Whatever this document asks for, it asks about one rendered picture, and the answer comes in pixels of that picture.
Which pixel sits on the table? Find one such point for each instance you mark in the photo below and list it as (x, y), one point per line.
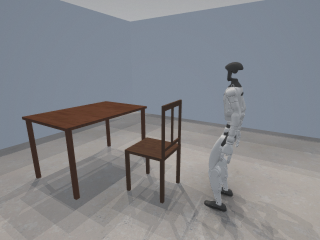
(77, 117)

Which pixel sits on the left robot hand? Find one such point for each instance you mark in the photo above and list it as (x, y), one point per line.
(227, 150)

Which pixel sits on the right robot hand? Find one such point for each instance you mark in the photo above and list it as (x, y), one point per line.
(238, 139)

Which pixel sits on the robot right forearm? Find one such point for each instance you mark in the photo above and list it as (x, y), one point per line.
(241, 121)

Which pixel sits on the right robot upper arm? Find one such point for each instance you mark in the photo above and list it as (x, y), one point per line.
(243, 105)

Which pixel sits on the left robot upper arm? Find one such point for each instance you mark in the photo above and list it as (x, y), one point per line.
(232, 96)

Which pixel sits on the chair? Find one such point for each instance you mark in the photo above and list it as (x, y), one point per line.
(158, 150)

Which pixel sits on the robot left forearm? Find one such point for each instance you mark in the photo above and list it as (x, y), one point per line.
(234, 124)

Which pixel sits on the robot head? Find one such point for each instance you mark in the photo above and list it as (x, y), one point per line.
(233, 68)

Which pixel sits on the robot left shin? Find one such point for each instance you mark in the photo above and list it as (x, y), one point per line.
(216, 184)

